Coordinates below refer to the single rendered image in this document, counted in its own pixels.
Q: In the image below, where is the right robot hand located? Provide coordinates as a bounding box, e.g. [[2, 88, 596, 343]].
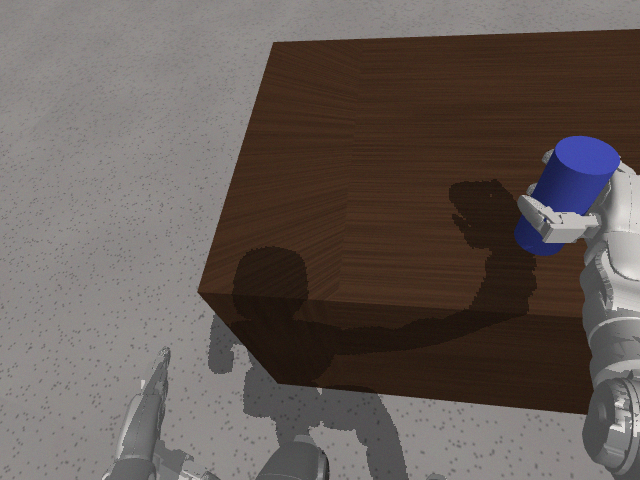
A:
[[517, 149, 640, 247]]

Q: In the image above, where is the left robot hand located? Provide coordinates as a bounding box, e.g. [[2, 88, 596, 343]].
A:
[[114, 346, 221, 480]]

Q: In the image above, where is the left robot arm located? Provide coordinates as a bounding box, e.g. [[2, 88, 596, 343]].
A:
[[101, 458, 156, 480]]

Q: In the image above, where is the right robot arm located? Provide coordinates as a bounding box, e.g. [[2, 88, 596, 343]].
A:
[[580, 231, 640, 480]]

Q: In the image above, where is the can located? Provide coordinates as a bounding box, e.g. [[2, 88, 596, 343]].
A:
[[514, 136, 620, 256]]

